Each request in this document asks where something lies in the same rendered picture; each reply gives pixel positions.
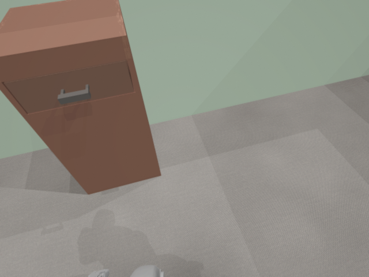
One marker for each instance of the handle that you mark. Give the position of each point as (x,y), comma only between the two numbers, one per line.
(64,98)

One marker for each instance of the robot left thigh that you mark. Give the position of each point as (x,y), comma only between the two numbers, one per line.
(147,271)

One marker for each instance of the cabinet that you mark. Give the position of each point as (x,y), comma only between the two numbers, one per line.
(104,143)

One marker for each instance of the drawer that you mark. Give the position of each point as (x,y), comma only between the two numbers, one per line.
(41,92)

